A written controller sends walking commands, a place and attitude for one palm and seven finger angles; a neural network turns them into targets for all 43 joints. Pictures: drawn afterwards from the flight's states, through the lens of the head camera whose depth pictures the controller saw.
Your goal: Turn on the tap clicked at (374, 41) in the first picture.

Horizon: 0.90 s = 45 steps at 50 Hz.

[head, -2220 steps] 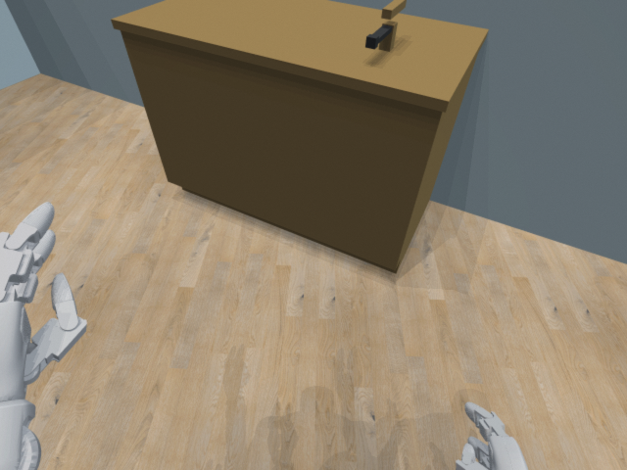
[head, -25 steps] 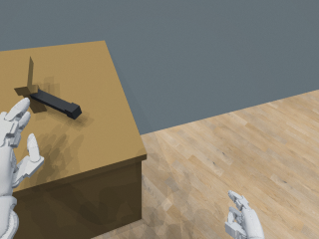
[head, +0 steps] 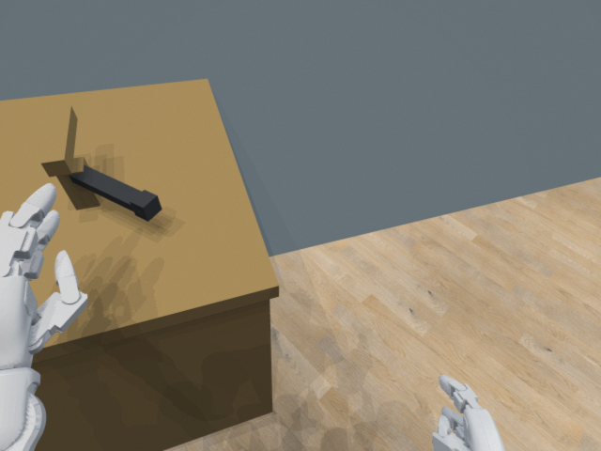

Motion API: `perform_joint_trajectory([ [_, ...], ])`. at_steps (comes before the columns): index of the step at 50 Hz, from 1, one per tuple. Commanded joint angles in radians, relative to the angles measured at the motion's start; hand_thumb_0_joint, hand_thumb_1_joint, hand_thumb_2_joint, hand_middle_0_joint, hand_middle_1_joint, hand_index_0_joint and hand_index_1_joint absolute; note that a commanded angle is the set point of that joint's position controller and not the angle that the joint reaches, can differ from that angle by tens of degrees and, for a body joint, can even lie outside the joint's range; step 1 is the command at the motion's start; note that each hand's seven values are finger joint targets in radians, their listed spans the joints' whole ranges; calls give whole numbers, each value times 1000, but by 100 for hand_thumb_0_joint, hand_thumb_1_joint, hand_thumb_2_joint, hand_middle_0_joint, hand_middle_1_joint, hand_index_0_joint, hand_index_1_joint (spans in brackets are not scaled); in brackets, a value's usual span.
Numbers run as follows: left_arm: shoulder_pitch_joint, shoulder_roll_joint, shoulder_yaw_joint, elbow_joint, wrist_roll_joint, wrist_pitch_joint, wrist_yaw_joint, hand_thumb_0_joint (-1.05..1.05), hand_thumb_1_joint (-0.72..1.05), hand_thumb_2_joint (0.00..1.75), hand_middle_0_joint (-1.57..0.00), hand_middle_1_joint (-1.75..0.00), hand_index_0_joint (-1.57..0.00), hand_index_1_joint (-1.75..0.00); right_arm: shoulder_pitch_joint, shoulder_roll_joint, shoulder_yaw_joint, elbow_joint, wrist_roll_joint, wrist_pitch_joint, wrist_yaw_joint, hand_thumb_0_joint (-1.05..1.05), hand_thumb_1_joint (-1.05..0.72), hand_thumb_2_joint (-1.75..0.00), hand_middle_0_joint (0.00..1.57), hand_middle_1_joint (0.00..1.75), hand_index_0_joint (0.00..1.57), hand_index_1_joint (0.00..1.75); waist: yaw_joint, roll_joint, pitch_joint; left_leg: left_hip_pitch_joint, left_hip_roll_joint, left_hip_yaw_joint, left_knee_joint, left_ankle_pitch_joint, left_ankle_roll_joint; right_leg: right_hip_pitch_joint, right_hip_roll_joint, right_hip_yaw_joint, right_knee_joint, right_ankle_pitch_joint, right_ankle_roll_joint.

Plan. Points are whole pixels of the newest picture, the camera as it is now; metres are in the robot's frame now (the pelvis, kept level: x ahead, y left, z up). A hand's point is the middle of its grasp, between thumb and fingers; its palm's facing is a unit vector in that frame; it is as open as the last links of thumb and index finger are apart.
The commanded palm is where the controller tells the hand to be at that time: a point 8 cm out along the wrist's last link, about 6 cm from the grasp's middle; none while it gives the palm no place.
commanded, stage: come to a stop and stand still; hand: left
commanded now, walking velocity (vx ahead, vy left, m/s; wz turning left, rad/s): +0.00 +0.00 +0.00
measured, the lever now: (146, 205) +0.40 +0.27 +0.09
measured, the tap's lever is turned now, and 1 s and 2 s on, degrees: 44 44 44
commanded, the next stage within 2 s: look again from close up in 1.42 s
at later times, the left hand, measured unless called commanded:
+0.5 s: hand (120, 288) +0.24 +0.22 +0.14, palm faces +0.30 -0.87 -0.39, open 7.4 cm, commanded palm +0.18 +0.27 +0.17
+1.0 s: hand (80, 292) +0.23 +0.26 +0.14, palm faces +0.42 -0.84 -0.33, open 7.4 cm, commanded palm +0.17 +0.28 +0.17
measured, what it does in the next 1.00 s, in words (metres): stands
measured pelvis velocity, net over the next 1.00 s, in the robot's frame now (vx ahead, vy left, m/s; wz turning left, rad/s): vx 0.02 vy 0.00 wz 0.00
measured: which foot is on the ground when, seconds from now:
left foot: down 0.00-1.00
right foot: down 0.00-1.00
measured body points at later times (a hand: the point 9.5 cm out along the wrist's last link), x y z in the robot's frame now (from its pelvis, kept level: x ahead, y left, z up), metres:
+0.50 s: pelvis +0.02 +0.00 +0.00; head +0.06 +0.00 +0.44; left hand +0.22 +0.27 +0.16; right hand +0.18 -0.23 -0.09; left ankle +0.01 +0.08 -0.74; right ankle +0.02 -0.12 -0.74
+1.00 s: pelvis +0.02 +0.00 +0.00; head +0.03 +0.02 +0.45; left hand +0.20 +0.30 +0.16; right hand +0.21 -0.22 -0.07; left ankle +0.01 +0.08 -0.74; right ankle +0.02 -0.12 -0.74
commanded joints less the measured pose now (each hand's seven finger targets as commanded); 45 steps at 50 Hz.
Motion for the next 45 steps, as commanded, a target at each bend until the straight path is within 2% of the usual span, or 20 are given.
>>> perform_joint_trajectory([
  [1,-93,201,123,-264,-6,-77,24,0,90,90,-20,-30,-20,-30,-100,-122,-56,-161,-5,-65,-8,0,-90,-90,20,30,20,30,-5,70,-138,-41,52,-78,-107,43,-53,119,-25,54,-28,77,-19],
  [9,-14,174,108,-218,-16,-68,22,0,90,90,-20,-30,-20,-30,-90,-129,-62,-158,4,-57,-7,0,-90,-90,20,30,20,30,-10,54,-134,-43,48,-77,-88,111,-55,117,-32,58,-28,132,-20],
  [10,-956,875,414,-472,10,-196,44,0,90,90,-20,-30,-20,-30,10,-126,94,-260,49,-47,-50,0,-90,-90,20,30,20,30,-101,275,93,-378,95,-145,-126,-254,-41,126,3,18,143,-168,28],
  [11,-612,393,329,-105,35,-171,16,0,90,90,-20,-30,-20,-30,-88,-37,11,-190,48,-84,-25,0,-90,-90,20,30,20,30,2,222,-81,-258,159,-158,-141,-298,-12,8,-20,-19,172,-276,3],
  [12,-453,371,282,-62,17,-163,18,0,90,90,-20,-30,-20,-30,-93,-95,3,-157,8,-94,6,0,-90,-90,20,30,20,30,-10,206,-14,-284,150,-152,-192,-344,-17,50,-4,-27,141,-253,-4],
  [13,-285,293,219,55,-5,-144,19,0,90,90,-20,-30,-20,-30,-78,-135,-35,-145,5,-95,19,0,-90,-90,20,30,20,30,4,179,-7,-229,116,-105,-133,-316,-24,50,-9,10,82,-147,-19],
  [14,-192,242,172,-2,-15,-141,11,0,90,90,-20,-30,-20,-30,-43,-138,-51,-162,10,-99,28,0,-90,-90,20,30,20,30,-4,102,-50,-174,76,-91,-53,-214,-31,55,-37,71,21,-77,-28],
  [15,-113,194,150,-19,-36,-134,-1,0,90,90,-20,-30,-20,-30,-54,-141,-55,-154,8,-99,45,0,-90,-90,20,30,20,30,-9,78,-114,-90,58,-71,2,-93,-42,56,-58,110,10,4,-42],
  [17,5,136,86,-151,-30,-119,-10,0,90,90,-20,-30,-20,-30,-62,-142,-58,-153,13,-95,61,0,-90,-90,20,30,20,30,-13,-1,-133,-50,67,-67,-17,-54,-40,59,-74,133,4,8,-43],
  [19,44,139,83,-224,-22,-98,-4,0,90,90,-20,-30,-20,-30,-83,-144,-58,-154,17,-90,61,0,-90,-90,20,30,20,30,-14,-79,-119,-14,84,-71,-15,28,-33,43,-62,126,4,63,-33],
  [22,-4,190,140,-260,-7,-83,12,0,90,90,-20,-30,-20,-30,-103,-142,-53,-147,5,-80,42,0,-90,-90,20,30,20,30,-21,-63,-136,7,97,-76,-19,159,-37,60,-54,100,40,177,-25],
  [24,-33,231,191,-284,-3,-87,20,0,90,90,-20,-30,-20,-30,-117,-133,-50,-149,-1,-73,27,0,-90,-90,20,30,20,30,-21,-11,-147,15,94,-76,-13,213,-34,79,-55,95,55,229,-28],
  [25,-77,301,247,-329,-2,-90,29,0,90,90,-20,-30,-20,-30,-133,-135,-47,-147,-4,-68,18,0,-90,-90,20,30,20,30,-19,33,-155,27,94,-75,-8,239,-36,80,-57,101,64,253,-29],
  [26,-71,261,224,-330,-3,-94,29,0,90,90,-20,-30,-20,-30,-134,-125,-47,-151,-5,-66,12,0,-90,-90,20,30,20,30,-23,67,-171,30,94,-74,-1,277,-33,100,-62,87,73,278,-31],
  [28,-61,260,224,-365,-7,-94,33,0,90,90,-20,-30,-20,-30,-131,-121,-45,-161,-2,-66,9,0,-90,-90,20,30,20,30,-19,152,-208,62,90,-66,23,386,-34,124,-59,79,90,335,-37],
  [30,-57,270,231,-417,-9,-95,35,0,90,90,-20,-30,-20,-30,-141,-118,-42,-166,-5,-68,12,0,-90,-90,20,30,20,30,-15,184,-243,95,88,-66,46,479,-41,131,-54,71,98,374,-38],
  [31,-41,240,205,-430,-9,-97,34,0,90,90,-20,-30,-20,-30,-133,-119,-43,-166,-5,-69,14,0,-90,-90,20,30,20,30,-20,189,-248,97,90,-65,54,515,-42,136,-53,62,100,384,-39],
  [35,121,169,169,-328,-17,-80,29,0,90,90,-20,-30,-20,-30,-106,-130,-54,-159,-2,-62,24,0,-90,-90,20,30,20,30,-22,80,-237,90,96,-63,58,526,-46,122,-47,56,86,405,-35],
  [39,113,157,157,-229,-16,-57,21,0,90,90,-20,-30,-20,-30,-97,-141,-62,-151,2,-32,19,0,-90,-90,20,30,20,30,-32,2,-180,39,108,-70,21,409,-45,90,-44,59,65,344,-25],
  [45,-67,190,142,-270,-16,-48,20,0,90,90,-20,-30,-20,-30,-129,-133,-50,-170,2,-18,-6,0,-90,-90,20,30,20,30,-26,45,-142,19,99,-72,-38,234,-37,73,-42,70,38,239,-22],
])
